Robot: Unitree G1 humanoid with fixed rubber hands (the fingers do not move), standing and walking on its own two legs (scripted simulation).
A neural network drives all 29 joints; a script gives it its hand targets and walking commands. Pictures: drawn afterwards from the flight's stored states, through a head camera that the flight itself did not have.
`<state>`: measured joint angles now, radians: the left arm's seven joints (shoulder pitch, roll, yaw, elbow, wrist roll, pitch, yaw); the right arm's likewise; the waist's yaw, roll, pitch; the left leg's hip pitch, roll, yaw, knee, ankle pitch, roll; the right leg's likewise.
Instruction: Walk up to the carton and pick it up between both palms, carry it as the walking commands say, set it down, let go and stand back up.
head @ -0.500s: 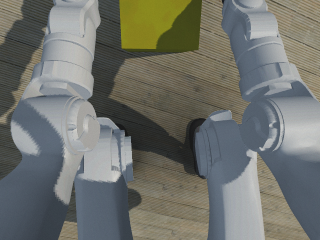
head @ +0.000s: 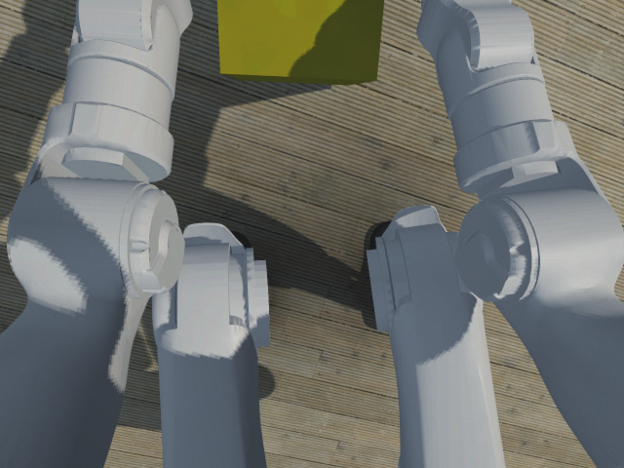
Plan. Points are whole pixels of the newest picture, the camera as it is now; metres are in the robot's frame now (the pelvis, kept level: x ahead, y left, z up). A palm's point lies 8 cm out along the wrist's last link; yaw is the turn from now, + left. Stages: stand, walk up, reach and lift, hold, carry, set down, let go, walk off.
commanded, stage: reach and lift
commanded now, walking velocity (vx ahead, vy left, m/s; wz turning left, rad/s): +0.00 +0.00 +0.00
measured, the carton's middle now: out of the picture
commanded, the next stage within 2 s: none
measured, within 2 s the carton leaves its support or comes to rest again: neither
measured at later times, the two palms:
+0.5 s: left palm out of the picture +0.57 +0.13 -0.11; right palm out of the picture +0.54 -0.10 -0.11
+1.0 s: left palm out of the picture +0.55 +0.12 -0.05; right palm out of the picture +0.53 -0.10 -0.05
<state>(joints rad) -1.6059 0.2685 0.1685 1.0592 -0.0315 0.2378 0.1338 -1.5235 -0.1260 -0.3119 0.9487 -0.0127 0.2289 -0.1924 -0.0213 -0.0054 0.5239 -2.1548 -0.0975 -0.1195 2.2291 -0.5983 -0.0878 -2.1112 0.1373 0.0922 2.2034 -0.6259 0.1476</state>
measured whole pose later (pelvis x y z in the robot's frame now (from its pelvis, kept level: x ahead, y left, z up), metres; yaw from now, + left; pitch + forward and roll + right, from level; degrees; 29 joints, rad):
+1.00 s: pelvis -0.02 -0.01 +0.07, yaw +2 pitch +27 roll -3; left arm -1.57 0.10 0.36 0.84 0.19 0.36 0.24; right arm -1.46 0.05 -0.46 0.65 -0.19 0.38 -0.39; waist -0.02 0.00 0.52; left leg -1.94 -0.13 -0.15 1.99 -0.52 -0.11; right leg -1.91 0.14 0.09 1.97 -0.55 0.13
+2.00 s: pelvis -0.04 +0.00 +0.15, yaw +3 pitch +18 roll -4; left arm -1.45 0.03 0.38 0.82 0.19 0.41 0.29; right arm -1.33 0.08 -0.48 0.64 -0.21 0.43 -0.34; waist -0.02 0.04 0.50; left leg -1.59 -0.15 -0.17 1.74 -0.46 -0.09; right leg -1.54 0.13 0.10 1.71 -0.49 0.13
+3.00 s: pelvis -0.03 +0.00 +0.25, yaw +4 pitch +9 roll -3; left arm -1.19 -0.06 0.28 0.70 0.12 0.38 0.35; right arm -1.08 0.10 -0.40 0.53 -0.15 0.43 -0.32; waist -0.04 0.04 0.52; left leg -1.12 -0.12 -0.19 1.35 -0.37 -0.07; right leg -1.07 0.12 0.12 1.31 -0.40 0.10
